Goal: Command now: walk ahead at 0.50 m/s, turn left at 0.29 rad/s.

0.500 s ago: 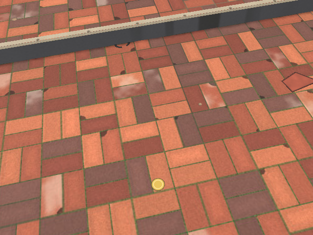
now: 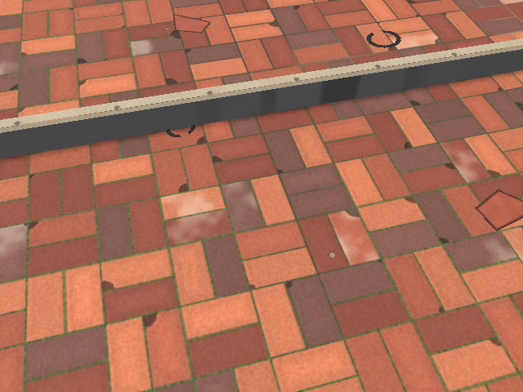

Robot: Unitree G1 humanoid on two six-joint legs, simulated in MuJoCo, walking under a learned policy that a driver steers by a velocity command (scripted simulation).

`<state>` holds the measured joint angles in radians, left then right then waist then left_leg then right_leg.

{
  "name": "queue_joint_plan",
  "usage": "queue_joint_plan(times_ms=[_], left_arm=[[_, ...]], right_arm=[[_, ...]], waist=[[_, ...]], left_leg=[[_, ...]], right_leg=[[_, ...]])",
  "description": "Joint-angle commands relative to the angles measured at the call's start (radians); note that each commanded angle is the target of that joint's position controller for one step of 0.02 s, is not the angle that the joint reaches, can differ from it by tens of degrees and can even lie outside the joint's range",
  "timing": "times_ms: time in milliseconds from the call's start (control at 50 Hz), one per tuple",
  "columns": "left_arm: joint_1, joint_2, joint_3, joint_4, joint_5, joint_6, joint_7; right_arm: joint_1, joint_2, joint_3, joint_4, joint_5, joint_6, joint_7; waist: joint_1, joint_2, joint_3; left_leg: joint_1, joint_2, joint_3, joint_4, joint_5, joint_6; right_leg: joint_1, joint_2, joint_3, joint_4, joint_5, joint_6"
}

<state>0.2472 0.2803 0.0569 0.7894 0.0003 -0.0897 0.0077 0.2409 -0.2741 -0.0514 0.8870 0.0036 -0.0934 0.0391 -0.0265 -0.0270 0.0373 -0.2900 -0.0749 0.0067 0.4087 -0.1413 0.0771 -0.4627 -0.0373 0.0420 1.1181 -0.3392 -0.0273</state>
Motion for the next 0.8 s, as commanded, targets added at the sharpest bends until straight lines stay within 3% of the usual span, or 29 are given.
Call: queue_joint_plan(times_ms=[20,80,140,200,260,300,320,340,360,380,400,420,460,500,560,640,720,760,800], left_arm=[[0.003,0.079,0.024,-0.083,0.01,-0.009,0.008],[-0.11,0.06,0.015,-0.119,0.011,-0.005,0.011],[-0.216,0.045,0.007,-0.144,0.002,-0.014,0.001],[-0.296,0.054,0.007,-0.169,-0.01,-0.026,-0.013],[-0.288,0.093,0.019,-0.175,-0.015,-0.039,-0.021],[-0.152,0.131,0.039,-0.142,-0.011,-0.047,-0.015],[-0.01,0.177,0.055,-0.123,0.006,-0.051,-0.007],[0.119,0.265,0.077,-0.106,0.02,-0.04,0.0],[0.15,0.239,0.073,-0.08,0.006,-0.027,-0.009],[0.09,0.146,0.049,-0.1,0.002,-0.024,-0.009],[0.038,0.109,0.037,-0.105,0.003,-0.02,-0.008],[-0.009,0.086,0.028,-0.1,0.006,-0.017,-0.01],[-0.053,0.072,0.023,-0.088,0.013,-0.02,-0.012],[-0.053,0.085,0.031,-0.073,0.007,-0.03,-0.013],[-0.038,0.121,0.045,-0.049,0.008,-0.033,-0.008],[-0.017,0.153,0.053,-0.031,0.002,-0.021,0.0],[0.042,0.187,0.065,0.0,-0.017,-0.001,0.002],[0.045,0.209,0.071,0.007,-0.025,0.013,0.004],[0.038,0.239,0.079,0.004,-0.033,0.029,0.011]], right_arm=[[-0.012,-0.134,-0.026,-0.06,0.007,-0.012,-0.015],[0.023,-0.172,-0.039,-0.054,0.014,-0.005,-0.036],[0.07,-0.177,-0.043,-0.047,0.022,0.009,-0.046],[0.132,-0.17,-0.042,-0.036,0.028,0.026,-0.052],[0.134,-0.177,-0.049,-0.044,0.026,0.039,-0.059],[0.108,-0.158,-0.045,-0.061,0.021,0.043,-0.059],[0.09,-0.111,-0.027,-0.084,0.011,0.038,-0.054],[0.18,-0.032,-0.005,-0.112,0.01,0.026,-0.053],[0.224,-0.062,-0.002,-0.129,0.032,0.018,-0.05],[0.162,-0.158,-0.028,-0.121,0.043,0.022,-0.051],[0.087,-0.171,-0.035,-0.133,0.035,0.029,-0.051],[0.056,-0.155,-0.036,-0.143,0.026,0.034,-0.05],[0.053,-0.117,-0.039,-0.156,0.026,0.05,-0.041],[0.039,-0.082,-0.032,-0.175,0.026,0.063,-0.036],[-0.016,-0.07,-0.028,-0.21,0.019,0.068,-0.029],[-0.129,-0.053,-0.016,-0.246,0.019,0.056,-0.003],[-0.236,-0.058,-0.014,-0.301,0.021,0.058,0.016],[-0.24,-0.078,-0.023,-0.32,0.019,0.061,0.023],[-0.13,-0.126,-0.051,-0.307,0.016,0.067,0.021]], waist=[[0.033,0.102,-0.062],[0.008,0.085,-0.028],[-0.032,0.098,-0.016],[-0.061,0.106,-0.013],[-0.034,0.127,-0.022],[0.044,0.135,-0.08],[0.113,0.089,-0.201],[0.113,-0.136,-0.36],[0.092,-0.315,-0.395],[0.107,-0.162,-0.248],[0.103,-0.088,-0.148],[0.08,-0.055,-0.085],[0.04,-0.091,-0.031],[0.031,-0.079,-0.022],[0.034,-0.042,-0.016],[0.073,-0.025,0.006],[0.101,-0.024,0.039],[0.082,-0.04,0.029],[0.006,-0.068,-0.055]], left_leg=[[0.131,0.264,-0.334,-0.228,0.124,0.198],[0.083,0.232,-0.275,-0.25,0.137,0.176],[0.052,0.192,-0.235,-0.23,0.119,0.138],[0.094,0.209,-0.279,-0.176,0.089,0.13],[0.16,0.241,-0.364,-0.09,0.068,0.108],[0.134,0.199,-0.363,0.034,0.134,0.072],[0.042,0.142,-0.312,0.248,0.098,0.039],[-0.248,0.007,-0.171,0.583,-0.206,-0.028],[-0.456,0.028,-0.149,0.785,-0.47,-0.042],[-0.512,0.088,-0.175,0.865,-0.389,-0.044],[-0.503,0.122,-0.144,0.864,-0.303,-0.05],[-0.472,0.148,-0.131,0.827,-0.243,-0.057],[-0.405,0.191,-0.122,0.766,-0.179,-0.063],[-0.401,0.202,-0.107,0.73,-0.137,-0.074],[-0.439,0.209,-0.106,0.608,-0.026,-0.091],[-0.386,0.189,-0.047,0.38,0.161,-0.078],[-0.383,0.168,0.003,0.259,0.125,-0.043],[-0.34,0.134,0.041,0.228,0.031,-0.01],[-0.157,0.056,0.101,0.213,-0.061,0.037]], right_leg=[[-0.142,-0.064,0.031,-0.116,0.046,0.032],[-0.141,-0.048,0.017,-0.324,0.216,0.067],[-0.067,-0.004,0.008,-0.513,0.386,0.079],[-0.032,0.025,0.015,-0.599,0.415,0.08],[0.025,0.03,0.035,-0.663,0.327,0.058],[0.224,0.026,0.017,-0.716,0.289,0.013],[0.458,-0.084,0.105,-0.68,0.266,-0.045],[0.818,-0.313,0.427,-0.689,0.19,-0.165],[0.867,-0.423,0.733,-0.786,-0.022,-0.245],[0.744,-0.373,0.625,-0.815,-0.115,-0.205],[0.614,-0.324,0.462,-0.83,-0.041,-0.168],[0.503,-0.277,0.357,-0.862,0.059,-0.153],[0.375,-0.227,0.215,-0.919,0.169,-0.137],[0.342,-0.224,0.132,-0.958,0.257,-0.155],[0.363,-0.233,0.035,-0.981,0.361,-0.171],[0.384,-0.206,-0.109,-0.983,0.406,-0.139],[0.484,-0.24,-0.166,-0.951,0.443,-0.113],[0.536,-0.254,-0.198,-0.875,0.631,-0.093],[0.545,-0.243,-0.237,-0.67,0.961,-0.07]])
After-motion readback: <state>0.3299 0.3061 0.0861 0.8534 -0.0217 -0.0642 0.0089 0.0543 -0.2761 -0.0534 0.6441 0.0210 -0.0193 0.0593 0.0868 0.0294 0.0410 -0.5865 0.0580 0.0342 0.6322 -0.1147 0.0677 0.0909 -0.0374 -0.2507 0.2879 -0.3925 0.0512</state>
